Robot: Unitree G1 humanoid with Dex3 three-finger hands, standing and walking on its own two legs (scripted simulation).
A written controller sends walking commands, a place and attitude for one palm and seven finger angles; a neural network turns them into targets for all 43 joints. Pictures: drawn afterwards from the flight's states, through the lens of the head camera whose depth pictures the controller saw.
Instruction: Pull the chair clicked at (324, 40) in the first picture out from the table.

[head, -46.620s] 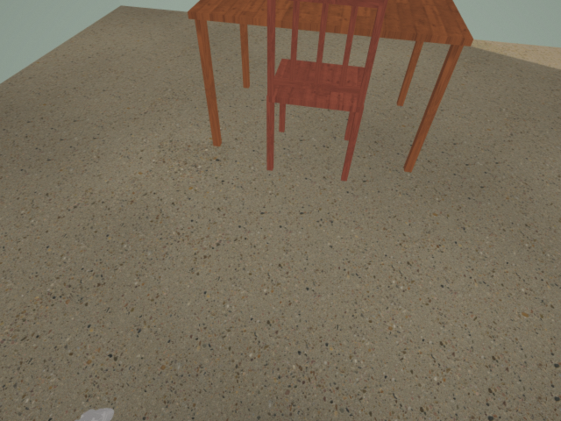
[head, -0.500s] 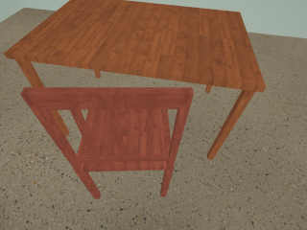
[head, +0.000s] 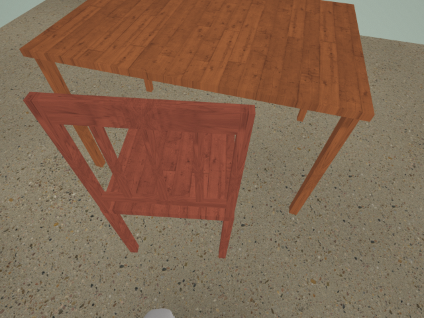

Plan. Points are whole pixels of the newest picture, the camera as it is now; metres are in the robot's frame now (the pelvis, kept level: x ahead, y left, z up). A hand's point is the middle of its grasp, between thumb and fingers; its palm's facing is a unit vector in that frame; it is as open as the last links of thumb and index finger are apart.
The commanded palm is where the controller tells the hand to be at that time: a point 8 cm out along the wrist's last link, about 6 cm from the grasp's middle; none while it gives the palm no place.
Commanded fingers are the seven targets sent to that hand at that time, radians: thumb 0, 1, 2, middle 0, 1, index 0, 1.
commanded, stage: come to a stop and stand still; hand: left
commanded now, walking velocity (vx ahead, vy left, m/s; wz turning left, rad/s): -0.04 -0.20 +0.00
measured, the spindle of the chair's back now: (156, 168) +0.46 +0.17 -0.07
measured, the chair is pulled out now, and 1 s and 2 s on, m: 0.21 0.21 0.21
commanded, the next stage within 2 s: look again from close up in 1.46 s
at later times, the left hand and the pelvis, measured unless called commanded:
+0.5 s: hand out of the picture -0.06 +0.13 -0.16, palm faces +0.05 -0.98 -0.20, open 7.3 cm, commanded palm none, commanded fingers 0.00 0.90 0.90 -0.20 -0.30 -0.20 -0.30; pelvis -0.02 -0.03 +0.02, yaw +0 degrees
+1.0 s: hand out of the picture -0.03 +0.12 -0.16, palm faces +0.01 -0.99 -0.17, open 7.3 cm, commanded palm none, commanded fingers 0.00 0.90 0.90 -0.20 -0.30 -0.20 -0.30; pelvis -0.02 -0.04 +0.02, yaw -2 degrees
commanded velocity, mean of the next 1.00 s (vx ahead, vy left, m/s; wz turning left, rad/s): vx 0.02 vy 0.03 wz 0.00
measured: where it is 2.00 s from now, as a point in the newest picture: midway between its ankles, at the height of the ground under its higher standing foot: outside the picture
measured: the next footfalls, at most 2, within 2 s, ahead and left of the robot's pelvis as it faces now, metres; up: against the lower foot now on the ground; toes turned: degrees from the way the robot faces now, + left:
left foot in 0.16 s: -0.01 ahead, +0.07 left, +0.00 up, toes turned +5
right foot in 1.12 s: +0.03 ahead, -0.14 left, +0.00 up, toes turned -2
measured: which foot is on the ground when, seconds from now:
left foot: up 0.00-0.14, down 0.16-1.00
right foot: down 0.00-1.00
